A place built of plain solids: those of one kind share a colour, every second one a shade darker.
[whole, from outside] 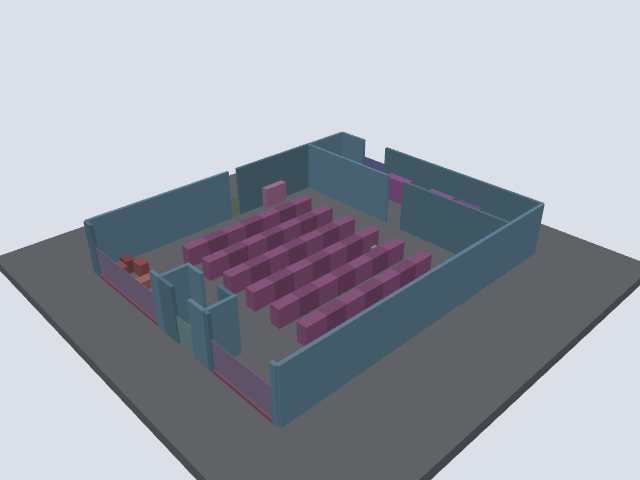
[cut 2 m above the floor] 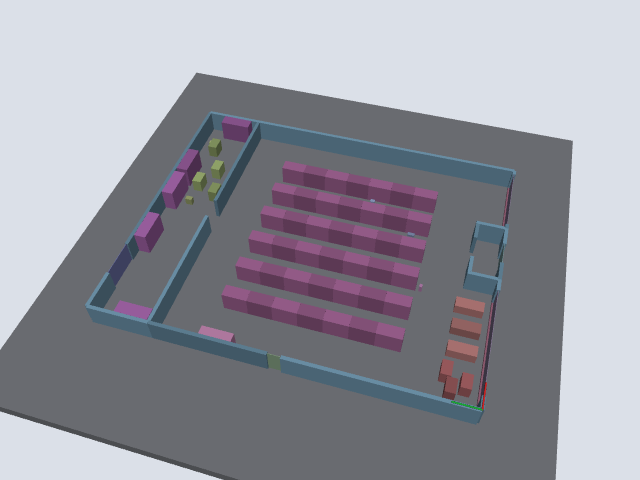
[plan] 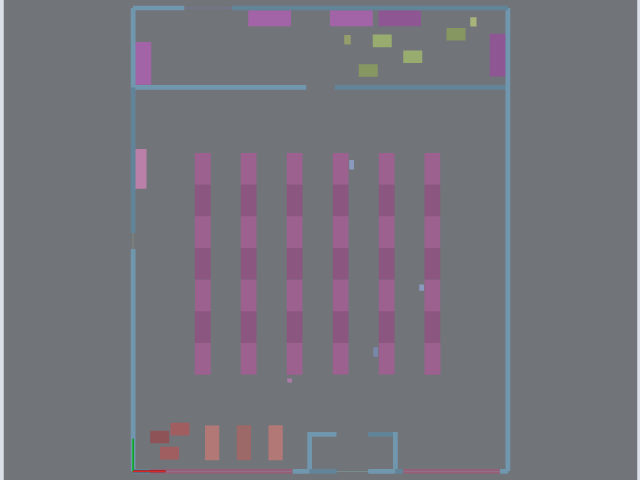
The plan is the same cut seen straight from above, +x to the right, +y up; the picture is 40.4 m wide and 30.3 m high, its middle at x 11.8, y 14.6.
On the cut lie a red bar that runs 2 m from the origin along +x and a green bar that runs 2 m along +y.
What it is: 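A store; runs of fixtures between aisles, tills by the way out, a stock room at the back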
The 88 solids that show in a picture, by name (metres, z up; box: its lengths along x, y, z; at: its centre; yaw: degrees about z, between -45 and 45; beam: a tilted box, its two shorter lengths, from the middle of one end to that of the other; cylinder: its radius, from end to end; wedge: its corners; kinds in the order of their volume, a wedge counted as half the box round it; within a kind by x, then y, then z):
{
 "wall_1": {"box": [0.3, 14.04, 4.88], "at": [0.0, 7.02, 2.39]},
 "wall_2": {"box": [0.3, 9.19, 4.88], "at": [0.0, 19.63, 2.39]},
 "wall_3": {"box": [0.3, 5.02, 4.88], "at": [0.0, 26.74, 2.39]},
 "wall_4": {"box": [1.07, 0.3, 4.88], "at": [0.54, 0.0, 2.39]},
 "wall_5": {"box": [3.23, 0.3, 4.88], "at": [1.62, 29.25, 2.39]},
 "wall_6": {"box": [10.78, 0.3, 4.88], "at": [5.54, 24.23, 2.39]},
 "wall_7": {"box": [1.07, 0.3, 4.88], "at": [10.61, 0.0, 2.39]},
 "wall_8": {"box": [0.3, 2.33, 4.88], "at": [11.15, 1.32, 2.39]},
 "wall_9": {"box": [1.71, 0.3, 4.88], "at": [12.0, 0.0, 2.39]},
 "wall_10": {"box": [1.56, 0.3, 4.88], "at": [12.07, 2.33, 2.39]},
 "wall_11": {"box": [17.43, 0.3, 4.88], "at": [14.95, 29.25, 2.39]},
 "wall_12": {"box": [1.56, 0.3, 4.88], "at": [15.63, 2.33, 2.39]},
 "wall_13": {"box": [1.71, 0.3, 4.88], "at": [15.7, 0.0, 2.39]},
 "wall_14": {"box": [0.3, 2.33, 4.88], "at": [16.56, 1.32, 2.39]},
 "wall_15": {"box": [0.5, 0.3, 4.88], "at": [16.81, 0.0, 2.39]},
 "wall_16": {"box": [10.78, 0.3, 4.88], "at": [18.12, 24.23, 2.39]},
 "wall_17": {"box": [0.5, 0.3, 4.88], "at": [23.41, 0.0, 2.39]},
 "wall_18": {"box": [0.3, 24.23, 4.88], "at": [23.66, 12.11, 2.39]},
 "wall_19": {"box": [0.3, 5.02, 4.88], "at": [23.66, 26.74, 2.39]},
 "run_bay_1": {"box": [1.0, 2.0, 1.8], "at": [4.4, 7.1, 0.85]},
 "run_bay_2": {"box": [1.0, 2.0, 1.8], "at": [4.4, 9.1, 0.85]},
 "run_bay_3": {"box": [1.0, 2.0, 1.8], "at": [4.4, 11.1, 0.85]},
 "run_bay_4": {"box": [1.0, 2.0, 1.8], "at": [4.4, 13.1, 0.85]},
 "run_bay_5": {"box": [1.0, 2.0, 1.8], "at": [4.4, 15.1, 0.85]},
 "run_bay_6": {"box": [1.0, 2.0, 1.8], "at": [4.4, 17.1, 0.85]},
 "run_bay_7": {"box": [1.0, 2.0, 1.8], "at": [4.4, 19.1, 0.85]},
 "run_bay_8": {"box": [1.0, 2.0, 1.8], "at": [7.3, 7.1, 0.85]},
 "run_bay_9": {"box": [1.0, 2.0, 1.8], "at": [7.3, 9.1, 0.85]},
 "run_bay_10": {"box": [1.0, 2.0, 1.8], "at": [7.3, 11.1, 0.85]},
 "run_bay_11": {"box": [1.0, 2.0, 1.8], "at": [7.3, 13.1, 0.85]},
 "run_bay_12": {"box": [1.0, 2.0, 1.8], "at": [7.3, 15.1, 0.85]},
 "run_bay_13": {"box": [1.0, 2.0, 1.8], "at": [7.3, 17.1, 0.85]},
 "run_bay_14": {"box": [1.0, 2.0, 1.8], "at": [7.3, 19.1, 0.85]},
 "run_bay_15": {"box": [1.0, 2.0, 1.8], "at": [10.2, 7.1, 0.85]},
 "run_bay_16": {"box": [1.0, 2.0, 1.8], "at": [10.2, 9.1, 0.85]},
 "run_bay_17": {"box": [1.0, 2.0, 1.8], "at": [10.2, 11.1, 0.85]},
 "run_bay_18": {"box": [1.0, 2.0, 1.8], "at": [10.2, 13.1, 0.85]},
 "run_bay_19": {"box": [1.0, 2.0, 1.8], "at": [10.2, 15.1, 0.85]},
 "run_bay_20": {"box": [1.0, 2.0, 1.8], "at": [10.2, 17.1, 0.85]},
 "run_bay_21": {"box": [1.0, 2.0, 1.8], "at": [10.2, 19.1, 0.85]},
 "run_bay_22": {"box": [1.0, 2.0, 1.8], "at": [13.1, 7.1, 0.85]},
 "run_bay_23": {"box": [1.0, 2.0, 1.8], "at": [13.1, 9.1, 0.85]},
 "run_bay_24": {"box": [1.0, 2.0, 1.8], "at": [13.1, 11.1, 0.85]},
 "run_bay_25": {"box": [1.0, 2.0, 1.8], "at": [13.1, 13.1, 0.85]},
 "run_bay_26": {"box": [1.0, 2.0, 1.8], "at": [13.1, 15.1, 0.85]},
 "run_bay_27": {"box": [1.0, 2.0, 1.8], "at": [13.1, 17.1, 0.85]},
 "run_bay_28": {"box": [1.0, 2.0, 1.8], "at": [13.1, 19.1, 0.85]},
 "run_bay_29": {"box": [1.0, 2.0, 1.8], "at": [16.0, 7.1, 0.85]},
 "run_bay_30": {"box": [1.0, 2.0, 1.8], "at": [16.0, 9.1, 0.85]},
 "run_bay_31": {"box": [1.0, 2.0, 1.8], "at": [16.0, 11.1, 0.85]},
 "run_bay_32": {"box": [1.0, 2.0, 1.8], "at": [16.0, 13.1, 0.85]},
 "run_bay_33": {"box": [1.0, 2.0, 1.8], "at": [16.0, 15.1, 0.85]},
 "run_bay_34": {"box": [1.0, 2.0, 1.8], "at": [16.0, 17.1, 0.85]},
 "run_bay_35": {"box": [1.0, 2.0, 1.8], "at": [16.0, 19.1, 0.85]},
 "run_bay_36": {"box": [1.0, 2.0, 1.8], "at": [18.9, 7.1, 0.85]},
 "run_bay_37": {"box": [1.0, 2.0, 1.8], "at": [18.9, 9.1, 0.85]},
 "run_bay_38": {"box": [1.0, 2.0, 1.8], "at": [18.9, 11.1, 0.85]},
 "run_bay_39": {"box": [1.0, 2.0, 1.8], "at": [18.9, 13.1, 0.85]},
 "run_bay_40": {"box": [1.0, 2.0, 1.8], "at": [18.9, 15.1, 0.85]},
 "run_bay_41": {"box": [1.0, 2.0, 1.8], "at": [18.9, 17.1, 0.85]},
 "run_bay_42": {"box": [1.0, 2.0, 1.8], "at": [18.9, 19.1, 0.85]},
 "stockrack_1": {"box": [1.0, 2.7, 2.45], "at": [0.65, 25.75, 1.18]},
 "stockrack_2": {"box": [2.7, 1.0, 2.45], "at": [8.62, 28.6, 1.18]},
 "stockrack_3": {"box": [2.7, 1.0, 2.45], "at": [13.77, 28.6, 1.18]},
 "stockrack_4": {"box": [2.7, 1.0, 2.45], "at": [16.83, 28.6, 1.18]},
 "stockrack_5": {"box": [1.0, 2.7, 2.45], "at": [23.01, 26.28, 1.18]},
 "till_body_1": {"box": [0.9, 2.2, 0.95], "at": [5.0, 1.8, 0.42]},
 "till_body_2": {"box": [0.9, 2.2, 0.95], "at": [7.0, 1.8, 0.42]},
 "till_body_3": {"box": [0.9, 2.2, 0.95], "at": [9.0, 1.8, 0.42]},
 "stockpallet_1": {"box": [1.2, 0.8, 1.25], "at": [14.85, 25.3, 0.57]},
 "stockpallet_2": {"box": [1.2, 0.8, 1.25], "at": [15.73, 27.17, 0.57]},
 "stockpallet_3": {"box": [1.2, 0.8, 1.25], "at": [17.66, 26.17, 0.57]},
 "stockpallet_4": {"box": [1.2, 0.8, 1.25], "at": [20.39, 27.59, 0.57]},
 "pallet_goods_1": {"box": [1.2, 0.8, 1.25], "at": [1.68, 2.16, 0.57]},
 "pallet_goods_2": {"box": [1.2, 0.8, 1.25], "at": [2.3, 1.15, 0.57]},
 "pallet_goods_3": {"box": [1.2, 0.8, 1.25], "at": [2.96, 2.66, 0.57]},
 "wallshelf_1": {"box": [0.7, 2.5, 2.05], "at": [0.5, 19.09, 0.97]},
 "wall_sill_front_1": {"box": [9.0, 0.3, 0.35], "at": [5.57, 0.0, 0.12]},
 "wall_sill_front_2": {"box": [6.11, 0.3, 0.35], "at": [20.11, 0.0, 0.12]},
 "front_pane_1": {"box": [9.0, 0.04, 2.5], "at": [5.57, 0.0, 1.55]},
 "front_pane_2": {"box": [6.11, 0.04, 2.5], "at": [20.11, 0.0, 1.55]},
 "goods_leaf_1": {"box": [3.0, 0.04, 3.05], "at": [4.73, 29.25, 1.48]},
 "clutter_crate_stack_body_1": {"box": [0.4, 0.6, 0.71], "at": [13.54, 27.24, 0.3]},
 "clutter_crate_stack_body_2": {"box": [0.4, 0.6, 0.27], "at": [21.47, 28.37, 0.09]},
 "front_doors_shut_1": {"box": [2.04, 0.04, 2.45], "at": [13.85, 0.0, 1.18]},
 "clutter_carton_stack_body_1": {"box": [0.3, 0.6, 0.5], "at": [13.8, 19.34, 0.2]},
 "clutter_carton_stack_body_2": {"box": [0.3, 0.6, 0.25], "at": [15.31, 7.54, 0.07]},
 "fire_exit_leaf_1": {"box": [0.04, 1.0, 2.15], "at": [0.0, 14.54, 1.02]}
}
